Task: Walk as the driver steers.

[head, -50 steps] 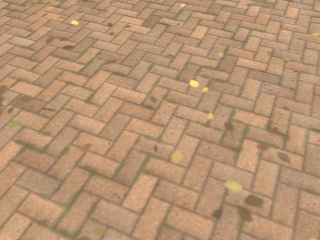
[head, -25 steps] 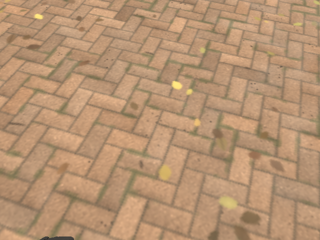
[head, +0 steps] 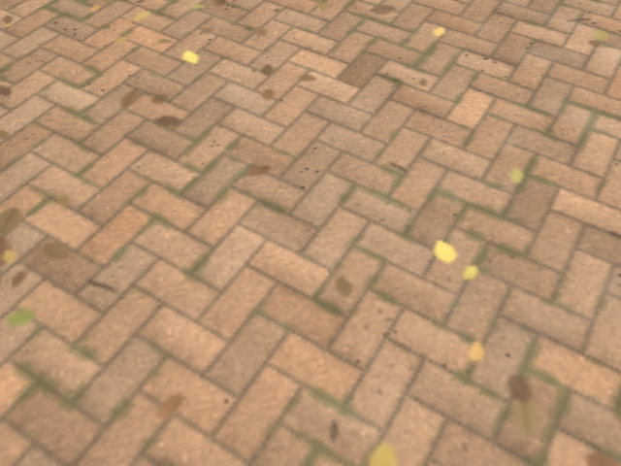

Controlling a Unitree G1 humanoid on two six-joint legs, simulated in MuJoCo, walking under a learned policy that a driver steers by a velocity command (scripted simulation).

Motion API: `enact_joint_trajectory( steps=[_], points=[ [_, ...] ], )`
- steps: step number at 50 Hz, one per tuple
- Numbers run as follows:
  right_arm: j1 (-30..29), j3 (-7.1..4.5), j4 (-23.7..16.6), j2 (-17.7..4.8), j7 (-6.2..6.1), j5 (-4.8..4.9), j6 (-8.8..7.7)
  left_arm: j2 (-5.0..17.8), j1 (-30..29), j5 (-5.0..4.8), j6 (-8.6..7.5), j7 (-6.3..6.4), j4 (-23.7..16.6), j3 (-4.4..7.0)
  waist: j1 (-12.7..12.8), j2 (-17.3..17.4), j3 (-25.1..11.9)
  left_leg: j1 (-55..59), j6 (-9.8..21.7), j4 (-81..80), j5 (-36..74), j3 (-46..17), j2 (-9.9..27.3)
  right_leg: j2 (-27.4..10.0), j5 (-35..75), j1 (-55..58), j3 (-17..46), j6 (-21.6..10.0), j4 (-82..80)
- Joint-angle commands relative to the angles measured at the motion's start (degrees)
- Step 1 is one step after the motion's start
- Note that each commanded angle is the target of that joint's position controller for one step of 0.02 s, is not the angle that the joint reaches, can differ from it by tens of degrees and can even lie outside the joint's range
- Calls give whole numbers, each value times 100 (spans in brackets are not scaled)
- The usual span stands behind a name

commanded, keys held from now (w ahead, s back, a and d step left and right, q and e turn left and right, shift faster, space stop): q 0.70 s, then no key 0.30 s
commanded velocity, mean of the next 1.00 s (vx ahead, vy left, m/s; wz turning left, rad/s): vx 0.06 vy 0.00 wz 0.47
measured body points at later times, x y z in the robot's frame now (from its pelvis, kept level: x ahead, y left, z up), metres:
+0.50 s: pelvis +0.14 +0.01 -0.01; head +0.18 +0.03 +0.44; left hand +0.20 +0.32 -0.13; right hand +0.35 -0.23 -0.10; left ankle +0.19 +0.11 -0.74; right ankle +0.22 -0.14 -0.71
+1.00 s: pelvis +0.16 +0.00 -0.01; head +0.18 +0.01 +0.44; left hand +0.11 +0.29 -0.12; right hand +0.43 -0.15 -0.10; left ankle +0.09 +0.10 -0.75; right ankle +0.22 -0.12 -0.74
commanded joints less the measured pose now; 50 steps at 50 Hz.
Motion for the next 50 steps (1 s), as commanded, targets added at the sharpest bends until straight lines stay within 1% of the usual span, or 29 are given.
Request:
enact_joint_trajectory(
  steps=[1,4,5,6,7,8,9,10,11,12,15,19,22,26,28,29,30,31,32,33,34,35,36,39,43,46,48,49,50],
  points=[
    [-216,-43,-523,-301,128,-17,-9,1023,-240,-100,75,140,-294,203,-109,-540,-151,690,57,-417,74,264,-184,-1666,3530,-245,125,-624,131],
    [110,-168,-675,-581,248,-51,11,1150,-410,-199,286,237,-377,276,-366,-647,-363,976,311,-621,-877,460,-445,-1841,4283,200,133,-429,1163],
    [632,-271,-576,-749,263,-39,-13,1126,-489,-205,359,269,-447,277,-622,-532,-605,1583,448,-1014,-681,559,-650,-1671,4303,136,25,-267,1989],
    [1132,-422,-498,-1129,201,-49,-32,1054,-269,-136,392,271,-505,249,-783,-27,-966,2555,682,-1441,906,160,-564,-1219,3432,-308,-129,65,3265],
    [1205,-526,-612,-1664,68,-75,38,589,229,144,344,196,-657,101,-382,1268,-1558,4262,1441,-921,3674,-1613,774,-465,-616,-2102,-167,489,5215],
    [1163,-455,-813,-1582,51,-152,52,502,381,61,259,86,-736,10,-346,1404,-2542,5237,2506,-1398,3151,-3623,1693,276,-2960,-3298,898,601,6722],
    [932,-388,-981,-1222,68,-128,86,914,40,-102,226,12,-737,113,-565,514,-2458,4883,2273,-1650,2126,-3164,1388,-128,-2512,-3545,1483,480,6914],
    [526,-334,-1081,-1016,37,-63,108,910,-352,-197,253,31,-859,120,-485,108,-1807,4219,1943,-1788,1230,-2552,1112,-328,-1991,-3720,1396,432,6640],
    [300,-298,-1116,-890,5,1,147,868,-501,-136,316,104,-828,137,-363,-351,-1254,3426,1666,-1978,592,-2149,857,-542,-1647,-3663,1344,468,6149],
    [174,-280,-1152,-831,-39,4,182,951,-568,-80,396,172,-873,180,-248,-222,-1034,2848,1538,-2112,106,-2007,697,-655,-1427,-3385,1369,473,5689],
    [144,-337,-1271,-956,-108,-113,254,761,-438,-56,486,218,-879,157,-109,274,-931,2222,1432,-2278,-4,-1725,312,-477,-1146,-2822,1226,577,4725],
    [220,-414,-1387,-1111,-241,-24,339,720,-636,-60,510,268,-936,144,-226,328,-1118,2263,1340,-2246,-767,-1899,245,-399,-728,-2726,1346,764,3873],
    [176,-411,-1461,-1077,-285,-31,422,745,-819,-90,489,247,-1008,158,-302,515,-960,2101,1199,-2314,-1709,-2117,120,-328,-545,-2590,1392,782,3387],
    [232,-415,-1526,-1043,-294,-29,505,805,-798,-139,358,167,-1048,183,-346,715,-912,2337,1105,-2172,-1590,-2522,108,-237,-642,-2253,1408,669,2556],
    [138,-405,-1584,-1025,-308,27,559,840,-481,-159,293,103,-972,219,-156,730,-916,2315,956,-1941,-1313,-2597,-18,-221,-256,-1691,1299,524,1592],
    [170,-384,-1597,-960,-319,69,587,950,-241,-142,279,81,-904,269,-50,631,-907,2090,758,-1727,-1468,-2471,-227,-412,182,-1168,1302,406,937],
    [368,-310,-1617,-691,-314,63,602,1340,-111,-35,300,96,-917,364,-153,-169,-973,1429,453,-811,-2541,-1933,-676,-1473,199,-512,2151,41,539],
    [316,-320,-1858,-624,-290,102,547,1766,-332,147,373,114,-954,455,-395,-1905,-582,224,146,397,-3708,-632,-1634,-2510,1035,-574,3594,-840,202],
    [407,-453,-1779,-1136,-255,-44,471,1421,-615,230,362,124,-1164,380,-333,-1629,-580,156,-98,1719,-3783,-763,-1226,-2850,1449,-875,3780,-1223,229],
    [587,-538,-1615,-1297,-226,3,487,1128,-934,161,361,159,-1310,306,-460,-1186,-585,244,-163,2241,-3400,-755,-1138,-2537,1602,-908,3140,-1028,405],
    [754,-533,-1449,-1175,-245,20,554,983,-1121,61,372,170,-1364,274,-522,-962,-512,236,-267,2530,-3084,-642,-1099,-2126,1568,-867,2549,-738,529],
    [809,-501,-1399,-1038,-265,-3,616,906,-1126,-34,383,187,-1380,245,-463,-945,-458,82,-367,2885,-2810,-595,-1058,-1976,1580,-738,2262,-643,582],
    [780,-445,-1406,-863,-258,5,651,874,-1029,-57,406,200,-1363,212,-397,-934,-400,117,-447,3098,-2731,-526,-1050,-1870,1838,-796,2032,-689,589],
    [344,-327,-1637,-639,-260,74,631,939,-623,-17,489,211,-1279,224,-126,-1123,-368,90,-583,2426,-2571,-281,-970,-1745,2068,-396,1694,-863,573],
    [99,-183,-1791,-450,-208,5,597,1178,-589,-72,526,167,-1269,295,-2,-1337,-552,994,-577,893,-2774,-1,-661,-1881,2227,-310,1565,-937,668],
    [178,-193,-1745,-559,-175,27,606,1273,-538,-144,532,85,-1204,312,19,-1407,-558,1715,-462,-122,-2614,278,-687,-1947,2371,-463,1631,-963,788],
    [515,-198,-1563,-509,-152,18,596,1214,-623,-234,540,63,-1144,272,-211,-1272,-505,2457,-222,-1563,-1582,420,-765,-1841,2315,-674,1555,-784,1055],
    [567,-213,-1530,-591,-153,-1,592,1089,-402,-258,512,52,-1031,224,-239,-1121,-495,3010,-44,-2231,-918,279,-708,-1721,1998,-942,1486,-504,1157],
    [655,-253,-1566,-837,-197,-27,601,861,-225,-113,444,11,-1008,135,-157,-588,-833,3898,134,-2086,206,-431,-105,-1468,1161,-1429,1255,-63,1512]
  ],
)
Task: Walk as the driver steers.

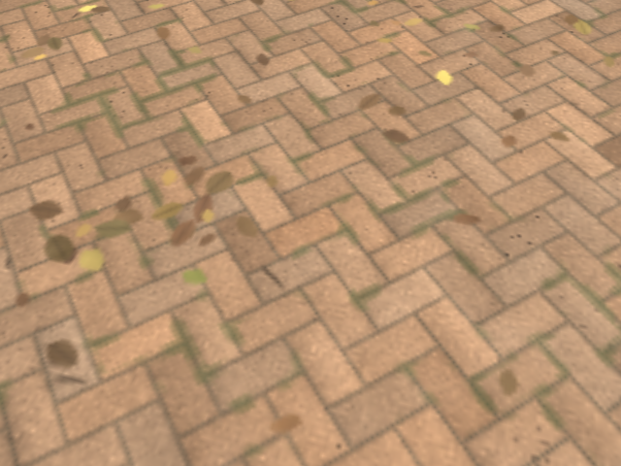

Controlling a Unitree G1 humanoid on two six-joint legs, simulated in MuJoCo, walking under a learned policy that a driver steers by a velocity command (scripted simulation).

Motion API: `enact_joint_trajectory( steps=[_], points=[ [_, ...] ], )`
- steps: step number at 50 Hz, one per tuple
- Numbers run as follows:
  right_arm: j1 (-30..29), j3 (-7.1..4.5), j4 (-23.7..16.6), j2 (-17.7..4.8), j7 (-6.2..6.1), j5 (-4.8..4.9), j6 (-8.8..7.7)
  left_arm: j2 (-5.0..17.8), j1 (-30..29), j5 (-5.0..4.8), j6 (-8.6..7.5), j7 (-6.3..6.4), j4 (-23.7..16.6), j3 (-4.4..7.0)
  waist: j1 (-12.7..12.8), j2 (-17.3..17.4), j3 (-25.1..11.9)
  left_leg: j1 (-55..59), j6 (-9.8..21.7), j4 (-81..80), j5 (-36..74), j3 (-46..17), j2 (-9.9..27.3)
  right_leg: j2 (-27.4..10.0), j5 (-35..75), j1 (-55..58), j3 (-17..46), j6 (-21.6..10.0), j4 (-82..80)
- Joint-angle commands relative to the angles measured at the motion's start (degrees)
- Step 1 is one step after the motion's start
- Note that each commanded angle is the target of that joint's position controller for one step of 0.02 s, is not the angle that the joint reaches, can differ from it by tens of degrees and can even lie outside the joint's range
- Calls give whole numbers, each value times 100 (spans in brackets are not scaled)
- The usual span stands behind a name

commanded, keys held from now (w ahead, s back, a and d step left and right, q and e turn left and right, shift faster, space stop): no key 0.34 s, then w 0.66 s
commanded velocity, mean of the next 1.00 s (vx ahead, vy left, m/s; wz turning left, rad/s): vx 0.22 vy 0.00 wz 0.04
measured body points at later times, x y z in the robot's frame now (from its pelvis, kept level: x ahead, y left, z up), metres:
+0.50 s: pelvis +0.02 +0.01 +0.00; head +0.02 +0.00 +0.45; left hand +0.09 +0.29 -0.13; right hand +0.13 -0.25 -0.12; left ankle -0.01 +0.13 -0.74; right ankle +0.00 -0.11 -0.72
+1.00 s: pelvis +0.21 -0.02 +0.00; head +0.25 -0.03 +0.44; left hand +0.13 +0.24 -0.13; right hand +0.46 -0.22 -0.08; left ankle +0.40 +0.12 -0.70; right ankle +0.04 -0.11 -0.74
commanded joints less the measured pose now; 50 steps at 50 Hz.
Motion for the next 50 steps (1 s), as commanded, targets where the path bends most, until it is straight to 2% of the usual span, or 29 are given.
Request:
enact_joint_trajectory(
  steps=[1,2,3,4,6,7,9,17,18,19,20,21,23,25,26,28,29,30,31,32,33,35,36,37,40,43,47,49,50],
  points=[
    [354,-274,-350,-1164,-106,-111,-10,364,390,318,-214,-120,-227,2,125,981,-1000,1869,823,-391,3620,-1481,1485,-167,-540,-873,172,-36,605],
    [105,-138,-315,-702,-33,-200,-84,398,20,223,-212,-80,-307,2,-78,1179,-964,987,1409,-568,2772,-1599,1709,-106,-1200,-654,294,149,530],
    [-182,-77,-344,-495,30,-212,-172,614,-141,164,-184,-53,-291,45,-54,895,-690,722,1320,-668,2021,-1374,1347,-129,-848,-459,302,217,464],
    [-282,-61,-268,-438,41,-211,-232,584,-216,169,-168,-39,-257,39,-29,885,-629,617,1042,-645,1517,-1130,1039,-97,-159,-316,292,221,140],
    [-276,-84,-189,-564,50,-156,-302,714,-102,221,-108,-11,-181,50,-28,852,-450,333,727,-621,985,-920,743,-158,853,60,389,238,-253],
    [-186,-60,-175,-514,48,-161,-297,820,-18,190,-111,-24,-111,68,-62,647,-339,171,613,-654,674,-812,603,-152,875,143,350,187,-247],
    [-65,-25,-104,-438,52,-183,-296,741,-18,149,-128,-46,10,57,-97,303,-181,148,504,-567,472,-712,462,-115,788,165,310,109,-317],
    [-53,-34,88,-404,24,-137,-294,657,27,136,-141,16,381,49,-80,22,-241,185,505,-450,815,-581,357,-111,909,383,314,147,-441],
    [41,-43,162,-406,14,-130,-285,616,93,131,-131,29,447,40,-86,71,-362,224,525,-519,232,-557,312,-23,516,421,199,139,-375],
    [104,-81,204,-496,-1,-103,-261,603,96,99,-124,44,487,47,-130,175,-296,186,611,-639,-754,-640,307,136,-84,252,13,112,-148],
    [232,-140,242,-658,-10,-70,-237,590,41,64,-137,51,476,54,-222,382,-128,110,778,-885,-1944,-939,449,292,-642,-104,-168,67,223],
    [404,-176,289,-785,-15,-48,-236,549,-114,44,-176,47,388,49,-329,666,113,81,1010,-1256,-2864,-1504,792,371,-913,-609,-218,8,646],
    [654,-219,401,-922,-34,8,-327,552,-392,-40,-321,-3,192,57,-424,1036,516,8,1433,-1746,-3289,-2518,1462,178,-1139,-1256,89,-253,1326],
    [613,-208,433,-828,-39,36,-454,592,-328,-129,-468,-106,172,86,-322,1054,512,297,1515,-1735,-2716,-2632,1680,-71,-1496,-1580,357,-535,1508],
    [450,-202,398,-798,-30,80,-476,564,-204,-145,-530,-165,223,80,-205,924,447,283,1420,-1660,-2390,-2371,1596,-104,-1420,-1325,336,-646,1100],
    [-78,-191,285,-774,-5,133,-447,519,648,-91,-600,-234,670,116,291,630,106,-549,1054,-1196,-1582,-1369,986,242,97,565,-86,-659,-159],
    [-133,-144,255,-580,-1,72,-456,616,1137,-11,-586,-240,911,172,441,376,-68,-1023,842,-541,-1207,-898,632,251,331,1390,83,-571,-211],
    [-257,-19,125,-153,18,1,-494,1023,1758,19,-594,-202,1005,271,595,-754,-223,-1837,399,1211,-1124,-61,-15,-834,-656,2035,1721,-883,-1050],
    [-302,-57,-137,-253,-35,98,-597,1581,2012,63,-639,-259,966,372,612,-1852,-141,-2951,225,2677,-2087,7,-453,-1936,-1413,2288,4074,-1715,-1927],
    [-96,-137,-26,-560,-39,216,-681,1196,1570,87,-689,-246,812,250,372,-1105,142,-3366,304,3523,-2004,-485,-62,-2049,-1846,2085,4151,-1842,-1981],
    [65,-151,93,-614,12,237,-743,889,1233,48,-708,-216,677,173,208,-814,382,-3593,411,3717,-1344,-525,179,-1787,-1859,2014,3556,-1615,-1953],
    [2,-185,201,-604,52,105,-806,785,929,41,-686,-211,562,118,90,-564,442,-3635,465,3486,-396,-349,498,-1421,-814,1926,2627,-1256,-2037],
    [-64,-194,210,-566,91,60,-803,623,975,69,-660,-213,568,57,87,-579,363,-3390,439,3318,-70,-259,578,-1200,-102,1822,2148,-1122,-2066],
    [-75,-177,219,-467,134,45,-790,572,1091,85,-640,-211,597,33,93,-649,271,-3255,385,3203,178,-122,563,-1059,620,1806,1794,-1083,-2063],
    [-388,-116,107,-248,185,34,-743,672,1310,87,-575,-145,654,30,144,-524,206,-3183,184,2592,671,138,516,-866,2091,1748,1126,-1104,-2067],
    [-1035,-17,-99,-71,239,70,-779,749,1384,84,-519,-60,651,18,293,-530,389,-2700,106,1380,1399,342,376,-679,2122,1328,706,-1023,-2258],
    [-1648,20,-287,-99,359,121,-842,810,1712,23,-482,-33,767,37,400,-536,664,-2449,214,515,1703,412,213,-909,2031,1503,645,-1104,-2323],
    [-1778,11,-359,-179,417,127,-883,844,1731,-11,-445,-28,798,72,293,-561,666,-2436,388,279,1490,359,176,-1091,2543,1893,628,-1072,-2100],
    [-1702,-18,-354,-268,434,118,-900,896,1671,-14,-430,-21,783,99,158,-599,546,-2242,495,196,1327,378,103,-1148,3225,2069,591,-1021,-1867]
  ],
)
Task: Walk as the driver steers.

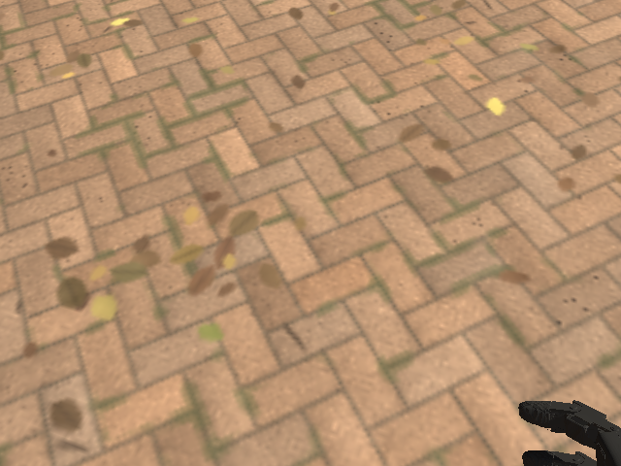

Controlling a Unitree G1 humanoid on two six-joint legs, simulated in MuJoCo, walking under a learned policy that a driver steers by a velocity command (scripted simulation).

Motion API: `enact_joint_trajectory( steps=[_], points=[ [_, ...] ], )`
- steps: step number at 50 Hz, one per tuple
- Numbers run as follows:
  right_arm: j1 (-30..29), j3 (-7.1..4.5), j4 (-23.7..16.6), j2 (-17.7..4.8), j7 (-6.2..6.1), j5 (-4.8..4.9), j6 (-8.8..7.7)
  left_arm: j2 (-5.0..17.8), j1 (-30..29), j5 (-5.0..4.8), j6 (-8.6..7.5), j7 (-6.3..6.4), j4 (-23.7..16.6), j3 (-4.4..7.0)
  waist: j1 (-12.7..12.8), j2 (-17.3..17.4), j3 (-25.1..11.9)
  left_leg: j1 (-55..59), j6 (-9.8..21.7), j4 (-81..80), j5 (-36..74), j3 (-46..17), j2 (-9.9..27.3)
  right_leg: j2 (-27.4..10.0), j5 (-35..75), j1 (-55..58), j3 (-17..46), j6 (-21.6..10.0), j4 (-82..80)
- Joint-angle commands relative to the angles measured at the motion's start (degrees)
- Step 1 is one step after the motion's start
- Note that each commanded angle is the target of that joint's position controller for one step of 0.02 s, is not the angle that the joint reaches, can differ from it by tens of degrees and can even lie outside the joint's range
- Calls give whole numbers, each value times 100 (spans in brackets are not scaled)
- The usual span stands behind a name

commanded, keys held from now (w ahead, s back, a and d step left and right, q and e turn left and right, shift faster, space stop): w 0.78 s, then no key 0.22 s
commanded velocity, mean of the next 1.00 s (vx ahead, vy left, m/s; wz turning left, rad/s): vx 0.45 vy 0.00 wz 0.00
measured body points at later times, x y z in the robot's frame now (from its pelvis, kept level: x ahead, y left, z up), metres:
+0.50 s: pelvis +0.29 +0.01 +0.01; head +0.32 +0.00 +0.46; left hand +0.50 +0.25 -0.09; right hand +0.29 -0.27 -0.13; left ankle +0.20 +0.12 -0.73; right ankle +0.49 -0.14 -0.69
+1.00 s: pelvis +0.56 -0.03 +0.01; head +0.59 -0.04 +0.46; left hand +0.58 +0.24 -0.12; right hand +0.74 -0.28 -0.10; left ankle +0.72 +0.11 -0.70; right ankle +0.49 -0.13 -0.73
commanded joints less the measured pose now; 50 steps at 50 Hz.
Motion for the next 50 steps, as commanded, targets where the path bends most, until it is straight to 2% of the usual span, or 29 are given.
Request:
enact_joint_trajectory(
  steps=[1,2,3,4,5,6,7,8,9,10,12,16,20,24,27,28,29,30,31,32,33,34,35,36,39,42,45,47,50],
  points=[
    [-485,-166,-523,-615,47,-7,-146,1175,62,-23,11,53,-183,286,-439,-855,276,347,286,-214,-325,117,-258,-1612,4697,-153,472,-644,510],
    [-25,-248,-404,-788,14,-18,-130,1261,7,-5,47,65,-202,324,-723,-979,-113,975,421,-166,-523,224,-435,-1588,5780,-54,419,-590,1107],
    [928,-371,-115,-1008,-45,-7,-104,1241,-105,29,104,74,-241,321,-1235,-943,-719,2214,610,-302,-373,334,-566,-1383,6347,-301,238,-454,2189],
    [2022,-454,159,-1243,-131,-63,-59,1107,-156,94,108,89,-364,259,-1670,-723,-1485,4201,909,21,-406,-455,158,-1219,5094,-1629,251,-320,3698],
    [2494,-551,328,-1771,-129,-173,-59,177,671,118,1,5,-493,4,-1178,924,-2525,6414,1930,-322,-1650,-3428,1807,-27,627,-3965,270,53,6099],
    [2529,-413,394,-1205,-133,-140,-41,618,436,-46,-178,-61,-372,95,-1388,874,-2731,6243,2002,-1350,-2531,-4729,2031,123,-1185,-4645,1103,-12,6877],
    [1954,-324,388,-997,-150,-96,-46,1070,-331,-232,-267,-88,-682,241,-1274,683,-1435,5254,1614,-1567,-2597,-3756,1770,-239,-837,-5153,950,-84,7031],
    [1486,-277,354,-862,-147,-88,-62,1040,-730,-236,-312,-65,-802,233,-1072,184,-807,4230,1425,-1756,-2090,-2942,1541,-552,-262,-5030,776,-115,6740],
    [1191,-232,349,-715,-119,-129,-95,950,-861,-152,-296,-28,-814,251,-858,-96,-439,3428,1313,-1928,-1453,-2352,1300,-753,97,-4797,673,-73,6384],
    [1024,-199,361,-598,-99,-194,-137,860,-710,-89,-226,-10,-776,271,-624,47,-334,2898,1232,-2106,-1070,-1899,1073,-930,344,-4396,714,-45,6146],
    [979,-205,471,-595,-72,-162,-204,602,-481,-47,-85,6,-735,235,-432,165,-290,2361,1305,-2388,-783,-1501,948,-1030,444,-4052,657,59,5854],
    [1278,-258,738,-864,-163,-153,-247,594,-1246,53,-6,36,-1086,225,-521,92,100,2119,1348,-2663,-435,-966,849,-1142,1377,-4616,550,317,4694],
    [1680,-277,910,-1059,-249,-87,-175,439,-2157,37,-110,-61,-1336,139,-873,-14,177,2277,1083,-2614,-310,-487,641,-835,2652,-4294,246,326,2977],
    [2110,-300,1163,-1163,-272,-14,-63,548,-2732,-35,-146,-182,-1604,135,-1049,24,235,3176,1005,-2273,-376,-618,1018,-712,2492,-4476,330,194,2304],
    [2111,-333,1243,-1250,-306,-16,58,739,-2622,-34,-178,-259,-1682,196,-852,151,85,3768,838,-1778,278,-734,1265,-576,1754,-4219,288,-40,2064],
    [1998,-337,1230,-1286,-313,-24,98,854,-2245,-32,-189,-259,-1602,258,-606,203,-138,3815,747,-1301,1107,-635,1179,-415,1592,-3664,131,-153,1952],
    [1957,-291,1216,-1182,-318,-55,138,1085,-1406,-20,-189,-226,-1347,396,-205,118,-664,3621,602,-273,1812,-398,873,-237,1602,-2530,-32,-323,1874],
    [2041,-163,1084,-906,-332,-170,140,1505,-359,35,-172,-172,-1134,533,143,-392,-1566,2646,393,1439,809,-110,530,-1041,1793,-817,824,-663,2096],
    [2798,56,1011,-154,-266,-152,9,2028,12,68,-135,-187,-993,651,-232,-1992,-2257,225,-15,3507,-2559,-41,-572,-2324,554,1186,3646,-1632,1466],
    [2529,-50,1118,-707,-239,-34,-119,1385,29,16,-138,-205,-1040,487,-6,-1542,-2327,-486,38,4263,-3482,-872,-443,-2346,-160,1265,4417,-1606,869],
    [1974,-150,953,-1071,-216,112,-200,1141,-428,30,-153,-191,-1124,400,-37,-1178,-1451,-898,139,4420,-3068,-844,-145,-2169,32,613,3553,-1331,814],
    [1628,-133,876,-1033,-243,95,-229,1026,-845,60,-154,-177,-1217,361,-189,-717,-1009,-772,157,4197,-2543,-676,161,-1953,674,-149,2848,-1198,747],
    [1437,-151,850,-982,-267,-10,-216,883,-1132,87,-160,-187,-1243,324,-337,-513,-637,-584,127,3811,-2202,-618,345,-1748,1309,-834,2347,-1140,593],
    [1515,-173,874,-931,-269,-50,-159,762,-1268,138,-185,-191,-1258,284,-525,-617,-569,-219,113,3572,-1955,-665,500,-1595,1667,-1240,2015,-1076,438],
    [1636,-126,933,-639,-280,-82,22,824,-1229,78,-262,-202,-1156,314,-710,-587,-417,32,-19,3074,-1668,-580,575,-1470,2155,-1711,1485,-1176,34],
    [1198,-103,784,-565,-312,-185,69,960,-1172,105,-228,-123,-1023,343,-726,-469,-167,-68,-241,2072,-1069,-444,485,-1336,4040,-1862,803,-1135,86],
    [716,-39,713,-402,-265,-183,24,999,-1046,94,-143,-46,-903,335,-549,-600,-252,577,-256,776,33,-186,209,-975,4451,-1999,171,-858,222],
    [457,-43,669,-441,-233,-163,20,1033,-855,75,-93,-19,-763,330,-433,-634,-327,817,-241,335,465,-186,64,-1030,4278,-1799,190,-822,322],
    [295,-85,612,-608,-178,-186,-13,1029,-894,29,7,16,-627,335,-463,-709,-339,857,-62,-75,152,-319,10,-1248,4125,-1320,397,-756,716]
  ],
)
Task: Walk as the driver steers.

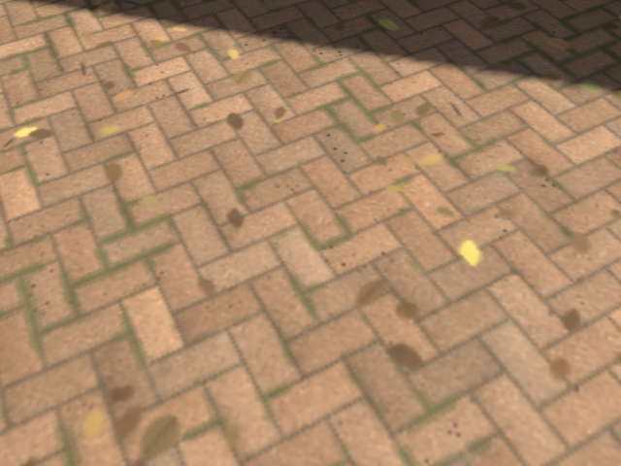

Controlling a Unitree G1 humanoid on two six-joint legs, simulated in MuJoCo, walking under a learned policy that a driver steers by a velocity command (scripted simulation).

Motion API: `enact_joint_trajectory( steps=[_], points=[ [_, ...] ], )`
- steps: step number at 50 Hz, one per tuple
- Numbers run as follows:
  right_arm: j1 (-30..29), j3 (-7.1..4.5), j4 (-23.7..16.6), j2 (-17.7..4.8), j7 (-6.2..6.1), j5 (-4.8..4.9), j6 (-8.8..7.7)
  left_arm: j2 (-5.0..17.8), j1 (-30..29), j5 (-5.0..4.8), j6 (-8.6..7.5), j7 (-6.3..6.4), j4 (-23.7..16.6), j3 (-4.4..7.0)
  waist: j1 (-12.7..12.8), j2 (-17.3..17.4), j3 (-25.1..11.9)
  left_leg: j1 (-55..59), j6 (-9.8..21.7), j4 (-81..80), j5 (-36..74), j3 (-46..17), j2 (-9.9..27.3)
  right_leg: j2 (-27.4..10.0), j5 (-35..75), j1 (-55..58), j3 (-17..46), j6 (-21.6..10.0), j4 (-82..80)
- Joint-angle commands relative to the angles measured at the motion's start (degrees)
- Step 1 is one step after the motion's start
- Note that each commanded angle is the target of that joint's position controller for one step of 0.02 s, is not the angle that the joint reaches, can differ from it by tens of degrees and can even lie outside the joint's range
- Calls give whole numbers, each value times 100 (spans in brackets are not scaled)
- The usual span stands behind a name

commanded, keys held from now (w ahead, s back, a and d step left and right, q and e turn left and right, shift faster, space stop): no key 0.08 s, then e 0.16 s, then w+e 0.60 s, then w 0.16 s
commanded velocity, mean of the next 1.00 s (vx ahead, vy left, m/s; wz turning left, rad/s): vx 0.31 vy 0.00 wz -0.38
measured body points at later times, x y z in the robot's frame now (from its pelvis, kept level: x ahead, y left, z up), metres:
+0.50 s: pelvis +0.10 -0.01 -0.01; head +0.10 -0.04 +0.44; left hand +0.19 +0.28 -0.12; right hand +0.21 -0.31 -0.13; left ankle +0.16 +0.12 -0.74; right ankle +0.07 -0.10 -0.75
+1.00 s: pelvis +0.33 -0.04 -0.02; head +0.36 -0.07 +0.42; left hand +0.40 +0.23 -0.15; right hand +0.44 -0.36 -0.11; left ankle +0.46 +0.03 -0.75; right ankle +0.08 -0.09 -0.70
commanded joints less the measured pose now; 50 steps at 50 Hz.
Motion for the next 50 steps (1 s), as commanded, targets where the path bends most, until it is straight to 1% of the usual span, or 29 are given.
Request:
enact_joint_trajectory(
  steps=[1,3,4,5,6,7,8,9,11,14,20,22,23,24,25,26,27,28,30,32,35,39,42,44,46,47,48,49,50],
  points=[
    [11,-143,-274,-568,48,-36,-100,948,-140,-51,40,72,-159,216,-290,-806,-337,781,183,-376,-98,46,-174,-1549,3358,30,607,-626,357],
    [628,-248,-13,-811,24,-115,-140,855,-137,-50,88,93,-112,194,-572,-573,-624,1789,392,-1012,929,114,-240,-1196,3204,3,523,-333,1208],
    [901,-323,25,-1196,-21,-180,-141,680,190,84,51,89,-139,127,-471,-22,-1156,2963,676,-598,3301,-470,449,-814,2075,-569,344,-72,2061],
    [1060,-269,79,-1070,-70,-225,-54,148,957,103,33,54,33,-47,-270,841,-1861,4428,1603,-335,4249,-1512,1504,-359,-558,-1755,329,279,3307],
    [1174,-160,103,-609,-62,-114,32,329,757,-14,101,50,72,-31,-542,888,-2090,4296,1918,-625,3518,-2002,1808,-256,-2761,-2104,656,458,4139],
    [949,-152,75,-655,-48,-29,69,732,366,-141,195,71,-69,91,-573,567,-1672,3745,1756,-937,2041,-1889,1683,-391,-2897,-2435,830,472,4582],
    [602,-177,3,-749,-82,-26,102,852,21,-186,313,143,-168,158,-513,316,-1224,3231,1559,-1206,907,-1715,1562,-501,-2631,-2689,756,499,4816],
    [265,-174,-55,-761,-118,-39,118,870,-114,-150,439,217,-212,201,-429,246,-887,2642,1436,-1510,-29,-1482,1454,-619,-2296,-2704,742,551,4782],
    [-156,-203,-88,-784,-181,-113,166,785,-5,-97,633,326,-233,244,-217,545,-595,1718,1297,-1932,-1090,-1028,1218,-708,-1735,-2270,615,643,4650],
    [-165,-273,-23,-833,-275,-51,192,610,134,-82,658,331,-275,274,-191,608,-703,1463,1312,-2240,-1909,-532,1166,-752,-1260,-2081,319,577,4412],
    [-220,-421,6,-1102,-296,155,167,578,10,-71,498,117,-335,316,-108,476,-710,1516,1037,-2538,-3217,-166,1320,-733,-811,-1315,-102,93,2780],
    [-394,-418,-41,-1057,-264,237,225,506,436,-73,506,71,-125,343,153,323,-568,1299,816,-2246,-3647,118,1214,-591,-482,-739,-391,-128,1937],
    [-499,-383,-74,-880,-251,242,253,490,787,-62,511,56,71,369,282,67,-410,1085,631,-1724,-3812,375,989,-464,-603,-453,-411,-287,1532],
    [-561,-320,-110,-576,-217,193,283,557,1251,-76,484,65,249,402,393,-693,-223,610,363,-398,-3903,835,587,-776,-1317,-165,311,-562,808],
    [-648,-207,-182,-114,-101,99,258,814,1449,-75,418,108,177,402,268,-1847,45,-769,18,1753,-3785,1141,10,-1941,-2100,231,2335,-1025,164],
    [-1025,-240,-508,-273,-56,206,125,1363,1136,41,235,39,-103,462,172,-1881,347,-1846,90,2125,-3378,190,-444,-2501,-3771,-70,4490,-1666,-944],
    [-1105,-325,-497,-712,-39,302,-31,1305,583,100,62,65,-298,465,-26,-1425,643,-2008,198,2285,-2676,-158,-187,-2507,-3418,-143,4292,-1504,-1169],
    [-927,-396,-382,-922,-34,245,-121,1139,304,38,-29,102,-349,414,-219,-1252,634,-1981,203,2118,-1997,-194,-73,-2327,-2498,-23,3686,-1219,-972],
    [-887,-412,-193,-821,-67,23,-190,856,415,-76,-44,130,-331,340,-200,-909,316,-1532,78,1643,-1327,-153,-26,-1921,-1222,148,2776,-872,-797],
    [-974,-390,-165,-607,-15,40,-207,644,773,-60,-60,169,-263,279,-139,-881,98,-1237,-9,1303,-714,-97,-159,-1688,-281,320,2292,-765,-695],
    [-1199,-352,-227,-437,15,87,-212,695,1032,-52,-50,224,-244,307,-44,-964,65,-921,-111,665,-203,-58,-303,-1501,297,275,1947,-717,-603],
    [-1762,-263,-480,-321,85,140,-245,723,1269,-86,7,245,-205,356,202,-1148,309,-630,-208,-50,-88,-2,-387,-1462,453,96,1916,-733,-467],
    [-1942,-232,-646,-379,157,164,-322,777,1300,-140,65,248,-204,401,248,-1166,404,-378,-187,-435,-285,14,-417,-1548,672,164,2101,-727,-185],
    [-1623,-256,-584,-512,191,171,-369,813,1153,-144,103,262,-223,429,81,-1333,333,188,-94,-595,-313,58,-415,-1651,1067,151,2107,-638,-37],
    [-882,-360,-388,-758,177,138,-405,805,989,-112,134,256,-261,432,-286,-1468,19,1145,127,-711,-555,260,-556,-1581,2536,215,1977,-513,562],
    [-79,-472,-160,-992,136,100,-409,732,898,-73,138,235,-309,400,-651,-1353,-514,2232,346,-753,-525,270,-518,-1271,3280,48,1703,-348,1462],
    [1057,-538,20,-1284,102,-7,-403,573,779,28,134,218,-465,322,-1112,-855,-1493,4047,735,-413,-760,-670,363,-961,2358,-955,1535,-181,3047],
    [1808,-669,318,-1751,127,-27,-319,-173,1669,-93,31,177,-510,140,-755,1326,-2414,5982,1673,-1043,-2101,-3482,1768,-21,-971,-3096,1082,265,5190],
    [1717,-510,372,-1166,174,84,-322,289,1629,-272,-57,190,-369,210,-832,1375,-2119,5746,1668,-1765,-2942,-4400,1821,-160,-1889,-3774,1508,200,6018]
  ],
)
